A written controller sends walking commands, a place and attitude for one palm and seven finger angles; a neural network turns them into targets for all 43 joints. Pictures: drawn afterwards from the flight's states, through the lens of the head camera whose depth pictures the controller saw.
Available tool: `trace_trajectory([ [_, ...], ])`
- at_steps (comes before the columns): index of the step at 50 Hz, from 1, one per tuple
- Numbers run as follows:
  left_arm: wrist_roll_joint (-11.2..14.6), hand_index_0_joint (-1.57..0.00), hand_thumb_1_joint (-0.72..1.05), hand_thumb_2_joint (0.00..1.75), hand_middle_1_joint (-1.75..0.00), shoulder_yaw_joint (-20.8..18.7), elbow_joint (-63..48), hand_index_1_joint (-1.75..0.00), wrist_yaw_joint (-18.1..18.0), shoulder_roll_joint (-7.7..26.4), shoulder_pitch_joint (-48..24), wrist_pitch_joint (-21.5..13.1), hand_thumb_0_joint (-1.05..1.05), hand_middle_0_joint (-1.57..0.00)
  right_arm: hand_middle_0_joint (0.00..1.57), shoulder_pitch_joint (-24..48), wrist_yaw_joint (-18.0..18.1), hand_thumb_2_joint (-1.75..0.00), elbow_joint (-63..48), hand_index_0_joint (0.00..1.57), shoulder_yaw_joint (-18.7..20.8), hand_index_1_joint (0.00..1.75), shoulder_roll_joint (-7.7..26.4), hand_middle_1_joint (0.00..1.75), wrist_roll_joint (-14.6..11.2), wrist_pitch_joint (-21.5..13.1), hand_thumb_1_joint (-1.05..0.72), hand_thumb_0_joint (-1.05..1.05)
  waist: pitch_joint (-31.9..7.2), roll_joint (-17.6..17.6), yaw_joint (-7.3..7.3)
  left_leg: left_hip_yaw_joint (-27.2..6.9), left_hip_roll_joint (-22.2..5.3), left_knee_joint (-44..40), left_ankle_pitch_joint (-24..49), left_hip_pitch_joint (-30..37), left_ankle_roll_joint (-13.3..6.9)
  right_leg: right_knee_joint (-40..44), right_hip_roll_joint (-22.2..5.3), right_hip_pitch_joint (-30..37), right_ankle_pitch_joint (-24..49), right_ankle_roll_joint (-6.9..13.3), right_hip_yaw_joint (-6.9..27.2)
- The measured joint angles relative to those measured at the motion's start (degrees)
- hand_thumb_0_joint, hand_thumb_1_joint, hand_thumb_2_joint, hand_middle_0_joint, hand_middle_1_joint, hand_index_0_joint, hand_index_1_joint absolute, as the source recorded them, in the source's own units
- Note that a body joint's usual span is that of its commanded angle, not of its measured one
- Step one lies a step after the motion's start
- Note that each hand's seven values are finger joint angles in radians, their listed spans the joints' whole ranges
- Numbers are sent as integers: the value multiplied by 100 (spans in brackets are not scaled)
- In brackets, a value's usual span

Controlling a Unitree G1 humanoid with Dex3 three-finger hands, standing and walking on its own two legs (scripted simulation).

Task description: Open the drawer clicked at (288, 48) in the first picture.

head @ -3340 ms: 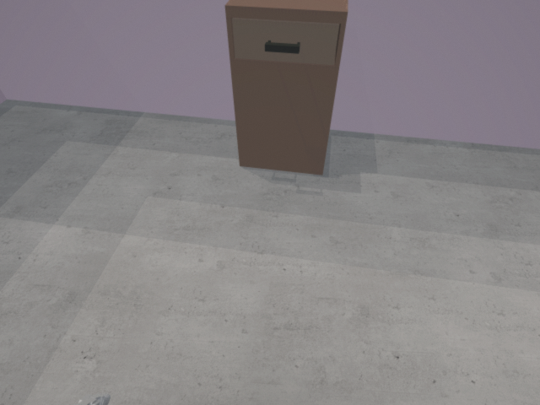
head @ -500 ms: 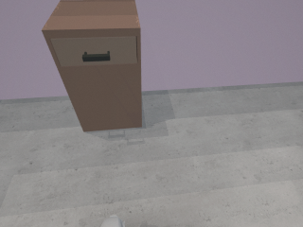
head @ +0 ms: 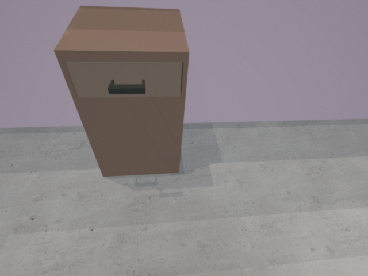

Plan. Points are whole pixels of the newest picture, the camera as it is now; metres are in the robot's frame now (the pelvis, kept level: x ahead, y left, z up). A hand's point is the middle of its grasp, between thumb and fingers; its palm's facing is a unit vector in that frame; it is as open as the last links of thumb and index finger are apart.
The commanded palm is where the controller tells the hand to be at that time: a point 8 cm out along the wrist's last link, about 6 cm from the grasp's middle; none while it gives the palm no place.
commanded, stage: turn to face it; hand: left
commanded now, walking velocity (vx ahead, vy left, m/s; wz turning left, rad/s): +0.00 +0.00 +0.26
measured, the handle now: (127, 85) +0.79 +0.26 -0.06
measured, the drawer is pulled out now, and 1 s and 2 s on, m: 0.00 0.00 0.00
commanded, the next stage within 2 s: take the last steps up to it in 0.06 s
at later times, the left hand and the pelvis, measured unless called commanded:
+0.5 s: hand out of the picture +0.04 +0.17 -0.18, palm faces +0.12 -0.98 -0.17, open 7.3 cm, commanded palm none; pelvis +0.06 -0.01 +0.00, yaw +6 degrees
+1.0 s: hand out of the picture +0.16 +0.10 -0.17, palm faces +0.19 -0.97 -0.12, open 7.4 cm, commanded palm none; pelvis +0.21 -0.04 +0.00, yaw +7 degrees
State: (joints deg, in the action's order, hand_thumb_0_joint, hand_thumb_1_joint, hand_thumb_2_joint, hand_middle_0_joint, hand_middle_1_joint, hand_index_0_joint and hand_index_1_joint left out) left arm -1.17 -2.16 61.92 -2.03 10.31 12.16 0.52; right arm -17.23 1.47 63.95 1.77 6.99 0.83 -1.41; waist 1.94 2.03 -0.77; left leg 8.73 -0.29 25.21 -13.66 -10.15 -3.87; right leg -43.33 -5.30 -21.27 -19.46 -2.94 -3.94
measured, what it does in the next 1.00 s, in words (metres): walks ahead: right foot, then right foot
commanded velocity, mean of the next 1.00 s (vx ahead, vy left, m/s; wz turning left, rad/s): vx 0.23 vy -0.02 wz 0.05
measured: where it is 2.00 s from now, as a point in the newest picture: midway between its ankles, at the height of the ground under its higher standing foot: (183, 275)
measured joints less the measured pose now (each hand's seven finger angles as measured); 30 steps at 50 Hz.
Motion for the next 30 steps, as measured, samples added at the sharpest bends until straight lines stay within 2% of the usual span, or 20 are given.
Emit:
trace_trajectory([
  [3, 21, -19, 94, 90, -30, 12, -52, -30, -4, -12, -119, 7, 1, -19, 20, -136, -11, -90, 104, 20, 5, 30, -75, 30, 8, 102, -92, 0, -3, -95, -64, -71, 35, 175, -150, -1, 59, 640, 76, 343, 141, 5, -58],
  [5, 29, -19, 93, 90, -30, 26, -91, -30, -12, -23, -143, -41, 1, -19, 20, -218, -26, -90, 146, 20, 12, 30, -119, 30, -12, 148, -92, 0, -22, -120, -76, -92, 80, 399, -302, -58, 123, 1260, 95, 658, 632, 48, -88],
  [9, 31, -19, 92, 90, -30, 80, -101, -30, -27, -194, -144, -123, 0, -19, 20, -219, -77, -90, 153, 20, 35, 30, -72, 30, -38, 295, -91, 1, -49, -415, -166, -282, -73, 952, -862, -245, 381, 1213, 168, 753, 433, 301, -332],
  [12, 16, -20, 94, 90, -30, 39, -149, -30, -63, -211, -122, -142, 0, -20, 20, -155, -87, -90, 106, 20, 48, 30, -76, 30, -21, 346, -91, 1, -79, -401, -118, -393, -194, 1579, -1241, -487, 469, 1337, 158, 837, 415, 347, -489],
  [14, -3, -20, 94, 90, -30, 12, -158, -30, -43, -180, -71, -164, -1, -20, 20, -112, -105, -90, 56, 20, 55, 30, -61, 30, -4, 319, -91, 1, -94, -361, -57, -417, -282, 1656, -1302, -538, 477, 1396, 151, 884, 425, 340, -571],
  [17, -5, -20, 94, 90, -30, -13, -121, -30, 7, -119, 117, -161, -1, -20, 20, -75, -134, -90, -40, 20, 62, 30, -1, 30, 23, 235, -91, 1, -146, -271, 14, -320, -380, 1146, -1074, -376, 463, 1313, 119, 888, 330, 295, -647],
  [19, 20, -20, 94, 90, -30, -28, -46, -30, 57, -83, 279, -95, -1, -20, 20, -75, -126, -90, -96, 20, 71, 30, 48, 30, 45, 134, -91, 1, -174, -198, 34, -283, -364, 811, -589, -250, 421, 1042, 78, 808, 104, 254, -620],
  [22, -13, -20, 93, 90, -30, -64, 104, -30, 138, -50, 504, 76, 0, -20, 20, -142, -96, -90, -195, 20, 95, 30, 70, 30, 93, 9, -91, 1, -211, -93, -7, -159, -319, 734, -632, -101, 351, -59, 124, 380, -574, 278, -355],
  [25, -34, -20, 92, 90, -30, -82, 160, -30, 236, -47, 516, 96, 0, -19, 20, -292, -48, -90, -221, 20, 80, 30, 74, 30, 90, -92, -91, 1, -138, -90, -86, -161, -270, 247, -499, 186, 362, -977, 125, -144, -439, 274, -220],
  [27, -27, -20, 92, 90, -30, -78, 122, -30, 278, -67, 456, 58, 0, -19, 20, -394, -34, -90, -158, 20, 69, 30, 82, 30, 86, -111, -91, 0, -72, -129, -79, -181, -260, -60, -389, 374, 387, -951, 69, -338, -247, 230, -206],
  [30, -19, -19, 92, 90, -30, -73, 37, -30, 294, -104, 333, 2, 1, -19, 20, -510, -40, -90, -26, 20, 72, 30, 98, 30, 86, -84, -91, 1, 17, -204, -65, -202, -283, -291, -381, 593, 464, -337, -1, -388, -51, 194, -224],
])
